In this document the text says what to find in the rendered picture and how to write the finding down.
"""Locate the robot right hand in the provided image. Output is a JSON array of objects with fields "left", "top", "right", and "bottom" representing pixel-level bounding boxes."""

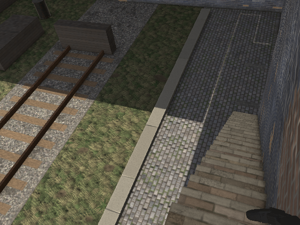
[{"left": 246, "top": 207, "right": 300, "bottom": 225}]

